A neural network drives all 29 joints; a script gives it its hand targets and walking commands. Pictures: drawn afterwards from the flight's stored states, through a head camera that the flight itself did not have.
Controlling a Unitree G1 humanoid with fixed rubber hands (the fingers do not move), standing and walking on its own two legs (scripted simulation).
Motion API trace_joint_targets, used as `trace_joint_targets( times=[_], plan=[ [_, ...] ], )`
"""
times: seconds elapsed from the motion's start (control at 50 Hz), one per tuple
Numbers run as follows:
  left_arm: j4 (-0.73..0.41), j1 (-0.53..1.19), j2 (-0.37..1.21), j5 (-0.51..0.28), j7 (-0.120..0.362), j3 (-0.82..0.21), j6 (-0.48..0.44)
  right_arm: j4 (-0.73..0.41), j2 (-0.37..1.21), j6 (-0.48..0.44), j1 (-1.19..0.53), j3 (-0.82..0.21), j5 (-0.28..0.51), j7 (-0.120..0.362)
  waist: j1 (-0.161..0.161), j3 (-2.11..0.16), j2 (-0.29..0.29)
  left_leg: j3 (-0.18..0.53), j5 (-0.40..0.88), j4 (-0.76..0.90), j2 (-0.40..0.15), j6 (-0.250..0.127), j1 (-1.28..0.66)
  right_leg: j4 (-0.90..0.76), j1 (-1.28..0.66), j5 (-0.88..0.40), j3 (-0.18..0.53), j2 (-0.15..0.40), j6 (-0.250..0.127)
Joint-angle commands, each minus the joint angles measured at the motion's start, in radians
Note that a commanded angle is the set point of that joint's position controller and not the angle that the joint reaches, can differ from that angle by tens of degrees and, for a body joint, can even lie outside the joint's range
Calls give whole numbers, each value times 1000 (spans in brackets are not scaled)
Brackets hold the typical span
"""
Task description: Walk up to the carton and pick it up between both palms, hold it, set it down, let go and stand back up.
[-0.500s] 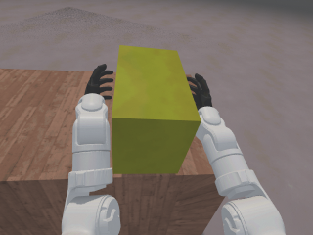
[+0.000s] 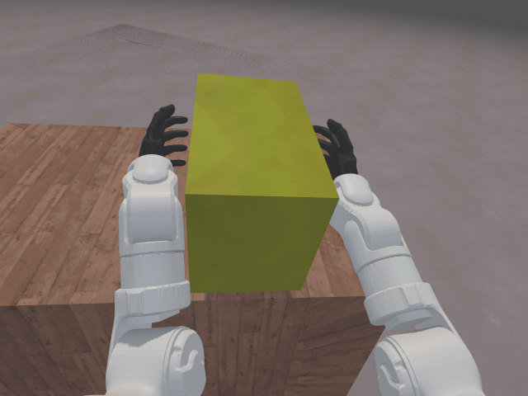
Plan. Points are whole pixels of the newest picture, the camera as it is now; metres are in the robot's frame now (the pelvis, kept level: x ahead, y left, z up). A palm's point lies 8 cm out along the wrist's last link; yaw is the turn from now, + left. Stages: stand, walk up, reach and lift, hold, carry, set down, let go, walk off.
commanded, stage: hold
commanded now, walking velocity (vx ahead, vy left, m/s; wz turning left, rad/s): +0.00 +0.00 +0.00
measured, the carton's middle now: (247, 178) +0.40 +0.02 +0.18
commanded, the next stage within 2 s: none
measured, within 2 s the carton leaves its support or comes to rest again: neither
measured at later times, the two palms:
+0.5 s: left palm (154, 158) +0.36 +0.14 +0.25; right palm (341, 171) +0.36 -0.12 +0.23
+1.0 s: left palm (154, 161) +0.36 +0.14 +0.24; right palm (342, 173) +0.36 -0.12 +0.23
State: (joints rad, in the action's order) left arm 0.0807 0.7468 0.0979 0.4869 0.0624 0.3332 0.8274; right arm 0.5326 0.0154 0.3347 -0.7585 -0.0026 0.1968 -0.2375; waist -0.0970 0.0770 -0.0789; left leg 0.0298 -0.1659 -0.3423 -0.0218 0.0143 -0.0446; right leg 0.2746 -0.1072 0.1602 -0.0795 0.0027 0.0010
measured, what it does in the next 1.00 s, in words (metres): stands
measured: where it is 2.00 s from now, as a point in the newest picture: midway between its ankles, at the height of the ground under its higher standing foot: outside the picture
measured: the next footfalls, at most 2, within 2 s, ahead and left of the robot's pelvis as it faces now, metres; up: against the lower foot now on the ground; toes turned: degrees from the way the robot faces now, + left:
none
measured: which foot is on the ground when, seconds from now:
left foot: down 0.00-1.00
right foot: down 0.00-1.00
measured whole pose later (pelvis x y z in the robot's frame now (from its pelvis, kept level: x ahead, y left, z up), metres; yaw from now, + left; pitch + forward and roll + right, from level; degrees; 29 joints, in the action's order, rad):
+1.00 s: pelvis +0.00 +0.00 +0.00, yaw +0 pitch -13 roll -1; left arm 0.01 0.72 0.09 0.49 0.09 0.33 0.87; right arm 0.47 0.02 0.38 -0.75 -0.02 0.22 -0.26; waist -0.10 0.08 -0.07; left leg 0.03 -0.17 -0.34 -0.02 0.02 -0.05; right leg 0.28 -0.10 0.16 -0.08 0.00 0.00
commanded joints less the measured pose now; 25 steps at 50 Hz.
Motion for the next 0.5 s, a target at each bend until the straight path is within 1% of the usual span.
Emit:
trace_joint_targets(
  times=[0.0,0.02,0.04,0.06,0.08,0.1,0.12,0.14,0.16,0.18,0.2,0.24,0.26,0.28,0.32,0.34,0.38,0.4,0.42,0.44,0.46,0.48],
  plan=[
    [-68,575,513,-176,146,-452,-41,-316,525,-65,-766,-313,84,81,-19,-388,110,-84,276,20,66,8,-51,2,-112,-205,-42,-75,56],
    [-35,572,509,-165,146,-440,-36,-300,511,-60,-774,-299,77,83,-20,-349,113,-87,244,32,63,12,-45,-5,-86,-158,-48,-78,53],
    [-5,583,491,-146,150,-410,-33,-288,512,-52,-782,-286,70,85,-12,-317,99,-87,196,45,69,2,-14,-13,-84,-115,-45,-73,55],
    [-11,581,475,-146,158,-400,-30,-259,503,-45,-762,-269,58,87,-16,-284,93,-90,159,53,68,-6,8,-16,-81,-104,-41,-68,53],
    [-8,601,473,-153,162,-400,-29,-275,512,-48,-780,-272,55,91,-9,-303,78,-90,128,62,66,-11,12,-13,-79,-79,-48,-68,55],
    [-2,603,470,-160,161,-395,-31,-265,519,-46,-794,-268,53,93,-7,-293,76,-93,111,67,67,-15,24,-16,-76,-63,-44,-69,55],
    [11,624,474,-150,165,-382,-30,-244,511,-41,-786,-251,49,96,-6,-277,91,-97,79,81,65,-13,32,-15,-69,-37,-43,-64,51],
    [20,617,482,-147,162,-377,-29,-261,523,-44,-818,-255,49,94,-1,-283,79,-94,90,77,66,-19,29,-18,-62,-36,-45,-65,53],
    [28,616,485,-144,164,-378,-28,-246,510,-46,-810,-242,45,98,-7,-284,93,-94,70,84,63,-11,42,-15,-75,-28,-46,-67,48],
    [15,639,470,-160,161,-383,-32,-246,507,-50,-819,-237,36,99,-8,-315,96,-99,71,81,64,-11,36,-16,-75,-40,-45,-64,50],
    [35,627,488,-170,159,-388,-36,-266,514,-54,-838,-244,36,99,-10,-321,82,-93,77,77,63,-13,36,-17,-73,-46,-47,-65,50],
    [17,628,481,-180,159,-397,-40,-251,519,-54,-830,-236,38,95,-20,-348,98,-95,105,68,67,-11,18,-14,-83,-77,-44,-65,54],
    [20,631,480,-172,158,-386,-40,-229,518,-49,-821,-235,41,94,-20,-350,90,-96,107,68,66,-15,13,-13,-77,-84,-42,-66,54],
    [29,617,490,-172,159,-394,-36,-249,511,-56,-828,-244,42,95,-18,-352,108,-93,105,67,66,-10,13,-15,-81,-74,-45,-63,53],
    [-2,623,492,-183,155,-403,-43,-271,523,-58,-816,-260,55,93,-12,-384,102,-91,145,55,66,-7,8,-2,-98,-119,-46,-68,52],
    [12,628,487,-180,156,-407,-42,-260,515,-52,-822,-251,51,90,-20,-374,104,-91,134,56,68,-6,3,-7,-92,-114,-45,-64,56],
    [-5,617,473,-159,160,-394,-40,-252,532,-47,-801,-261,55,89,-11,-345,97,-95,151,59,71,-11,14,-6,-103,-113,-49,-67,58],
    [9,638,479,-166,159,-395,-38,-237,524,-45,-816,-252,52,92,-12,-326,105,-96,109,69,72,-10,33,-10,-85,-67,-44,-66,54],
    [15,643,473,-152,160,-373,-40,-231,529,-45,-811,-248,55,97,-2,-318,98,-94,88,77,70,-16,46,-9,-89,-51,-43,-63,53],
    [13,637,456,-148,159,-364,-40,-231,529,-44,-804,-258,52,99,3,-315,78,-97,94,76,70,-21,43,-12,-88,-60,-48,-64,54],
    [7,620,472,-155,161,-377,-37,-242,516,-46,-794,-253,46,99,-6,-333,94,-93,112,73,68,-15,31,-7,-92,-78,-48,-63,52],
    [-1,635,486,-176,160,-392,-41,-269,531,-50,-826,-260,55,96,-10,-349,92,-97,135,67,70,-11,25,-8,-96,-92,-47,-67,56]
  ],
)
